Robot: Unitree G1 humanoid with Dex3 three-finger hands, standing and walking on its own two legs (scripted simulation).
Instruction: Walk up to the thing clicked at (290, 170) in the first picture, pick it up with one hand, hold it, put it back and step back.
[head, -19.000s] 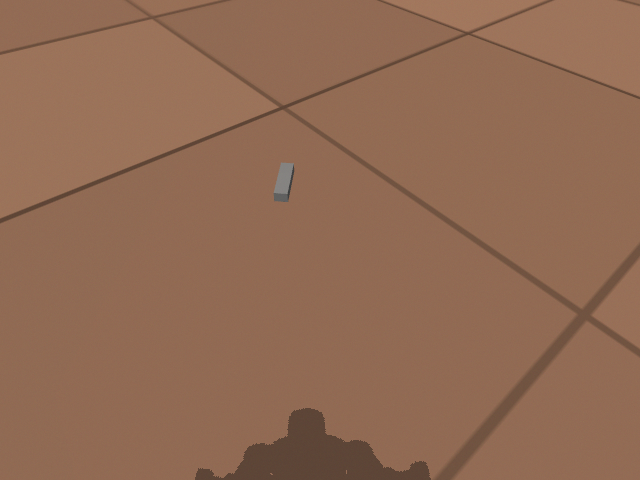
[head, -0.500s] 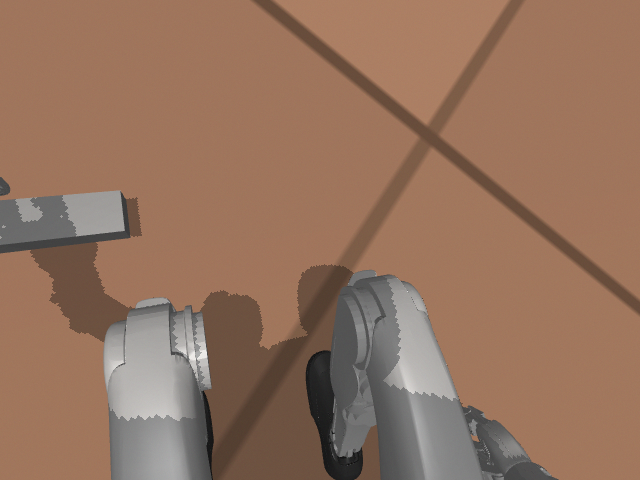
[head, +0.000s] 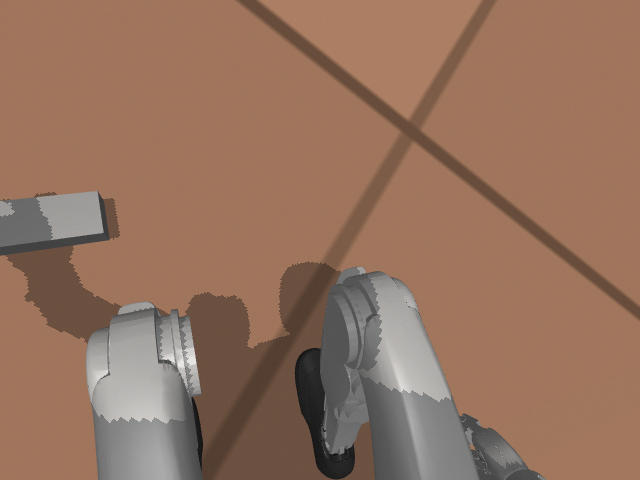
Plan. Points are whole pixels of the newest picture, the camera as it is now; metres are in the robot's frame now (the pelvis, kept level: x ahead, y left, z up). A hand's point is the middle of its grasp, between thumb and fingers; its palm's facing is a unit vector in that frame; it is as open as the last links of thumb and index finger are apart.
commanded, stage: rise first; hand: left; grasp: from above
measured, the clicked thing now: (13, 227) +0.45 +0.34 -0.29
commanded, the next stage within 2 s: approach in 0.80 s
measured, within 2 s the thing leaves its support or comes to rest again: neither
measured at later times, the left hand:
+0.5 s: hand out of the picture +0.40 +0.37 -0.18, palm faces -0.45 -0.12 -0.89, open 14.1 cm
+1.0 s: hand out of the picture +0.40 +0.36 -0.17, palm faces -0.44 -0.10 -0.89, open 14.1 cm
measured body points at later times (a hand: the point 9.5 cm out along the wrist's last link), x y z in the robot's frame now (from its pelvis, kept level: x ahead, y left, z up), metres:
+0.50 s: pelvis +0.00 +0.00 +0.00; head +0.23 +0.10 +0.37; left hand +0.42 +0.37 -0.13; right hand +0.09 -0.27 -0.10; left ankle +0.07 +0.12 -0.28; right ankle +0.10 -0.12 -0.28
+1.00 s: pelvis +0.00 +0.00 +0.00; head +0.23 +0.10 +0.37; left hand +0.42 +0.36 -0.12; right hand +0.09 -0.27 -0.10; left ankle +0.07 +0.12 -0.28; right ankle +0.10 -0.12 -0.28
